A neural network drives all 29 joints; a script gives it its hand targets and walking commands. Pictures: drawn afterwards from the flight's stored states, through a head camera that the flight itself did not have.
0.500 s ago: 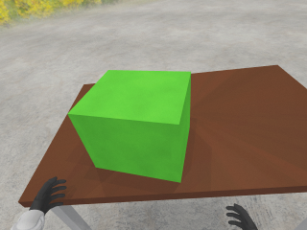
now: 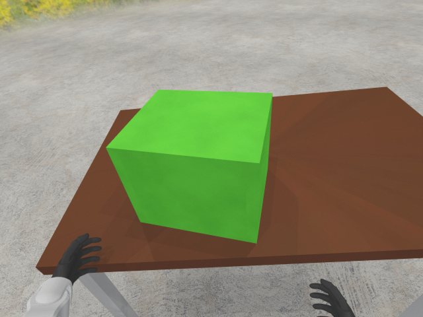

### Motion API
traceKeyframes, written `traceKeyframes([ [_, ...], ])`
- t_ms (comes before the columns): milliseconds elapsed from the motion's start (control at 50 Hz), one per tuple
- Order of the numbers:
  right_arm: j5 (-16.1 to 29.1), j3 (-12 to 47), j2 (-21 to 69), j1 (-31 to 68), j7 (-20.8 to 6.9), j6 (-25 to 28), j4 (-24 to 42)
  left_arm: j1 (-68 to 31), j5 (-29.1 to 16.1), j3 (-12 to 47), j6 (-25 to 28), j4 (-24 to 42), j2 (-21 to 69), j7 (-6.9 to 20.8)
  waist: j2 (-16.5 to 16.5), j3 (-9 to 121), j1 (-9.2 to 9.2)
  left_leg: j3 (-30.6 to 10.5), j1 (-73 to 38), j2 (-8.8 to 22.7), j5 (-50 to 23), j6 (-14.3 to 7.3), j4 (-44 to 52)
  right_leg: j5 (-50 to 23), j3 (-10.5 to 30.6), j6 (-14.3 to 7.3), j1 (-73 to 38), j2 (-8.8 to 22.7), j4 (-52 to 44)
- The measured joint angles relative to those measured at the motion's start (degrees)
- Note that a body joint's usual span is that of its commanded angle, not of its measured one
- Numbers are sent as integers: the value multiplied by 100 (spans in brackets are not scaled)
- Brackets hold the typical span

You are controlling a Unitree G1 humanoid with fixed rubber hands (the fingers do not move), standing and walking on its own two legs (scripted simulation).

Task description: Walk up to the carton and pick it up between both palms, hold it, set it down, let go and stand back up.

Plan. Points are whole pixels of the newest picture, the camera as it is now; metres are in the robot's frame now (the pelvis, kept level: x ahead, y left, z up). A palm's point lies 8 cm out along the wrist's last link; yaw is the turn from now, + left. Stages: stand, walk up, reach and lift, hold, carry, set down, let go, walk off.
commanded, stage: let go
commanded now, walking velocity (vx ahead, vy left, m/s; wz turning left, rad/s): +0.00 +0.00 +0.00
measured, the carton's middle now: (203, 160) +0.46 +0.06 +0.07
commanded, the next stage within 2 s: stand in 0.12 s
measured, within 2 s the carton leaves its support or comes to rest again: neither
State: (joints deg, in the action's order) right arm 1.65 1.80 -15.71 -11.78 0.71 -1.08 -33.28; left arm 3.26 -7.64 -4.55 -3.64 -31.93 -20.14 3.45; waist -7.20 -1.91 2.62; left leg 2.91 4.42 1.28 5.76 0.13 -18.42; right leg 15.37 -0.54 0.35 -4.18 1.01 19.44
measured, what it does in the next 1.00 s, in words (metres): stands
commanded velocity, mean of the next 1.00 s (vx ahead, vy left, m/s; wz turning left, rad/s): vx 0.00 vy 0.00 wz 0.00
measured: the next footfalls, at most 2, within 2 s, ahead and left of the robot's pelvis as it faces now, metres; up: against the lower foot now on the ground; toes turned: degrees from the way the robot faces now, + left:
none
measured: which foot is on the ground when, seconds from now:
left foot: down 0.00-1.00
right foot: down 0.00-1.00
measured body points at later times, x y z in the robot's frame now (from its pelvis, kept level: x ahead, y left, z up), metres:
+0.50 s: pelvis -0.02 +0.00 -0.01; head -0.02 +0.00 +0.44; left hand +0.19 +0.30 +0.01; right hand +0.11 -0.26 -0.11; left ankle +0.06 +0.13 -0.75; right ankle -0.04 -0.12 -0.75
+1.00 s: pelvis -0.02 -0.01 -0.01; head -0.03 +0.01 +0.43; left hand +0.19 +0.30 +0.01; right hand +0.13 -0.26 -0.11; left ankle +0.06 +0.13 -0.75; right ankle -0.04 -0.12 -0.75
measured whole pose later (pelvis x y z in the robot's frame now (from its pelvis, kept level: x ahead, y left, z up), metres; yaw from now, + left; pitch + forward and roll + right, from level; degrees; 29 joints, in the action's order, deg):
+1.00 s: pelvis -0.02 -0.01 -0.01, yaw +3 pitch -2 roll -1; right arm -1.4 -1.5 -14.9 -14.4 -3.6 0.1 -39.6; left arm 11.4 -0.2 -7.0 5.4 -15.4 -21.9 -1.8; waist 0.3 0.1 0.5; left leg -0.6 19.7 2.1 9.4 0.8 -31.5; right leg 19.7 -3.6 -0.3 9.1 -0.1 31.2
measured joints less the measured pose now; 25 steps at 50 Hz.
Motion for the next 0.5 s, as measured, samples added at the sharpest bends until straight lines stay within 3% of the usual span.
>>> traceKeyframes([
  [240, 49, -122, -23, 119, -197, -395, 237, -37, 146, 19, -364, 435, 151, -114, 92, -66, 50, 64, 32, -56, 7, -40, -84, -40, 52, 76, 35, 71, 60],
  [300, -260, -149, 51, 99, -163, -126, 84, 235, 465, 41, 38, 766, -36, -14, 264, 77, -63, -2, 556, -63, 68, -57, -446, 133, -12, 99, 573, 81, 531],
  [400, -429, -194, 20, -175, -198, 159, -284, 576, 675, -241, 847, 1380, -60, -180, 617, -10, -4, -27, 1193, 13, 147, -58, -779, 245, -8, 49, 1257, 8, 960],
  [500, -450, -364, -91, -430, -321, 170, -568, 720, 773, -387, 1083, 1577, -58, -302, 727, 27, -53, -103, 1463, 67, 180, -18, -948, 286, -69, -1, 1488, -54, 1094],
])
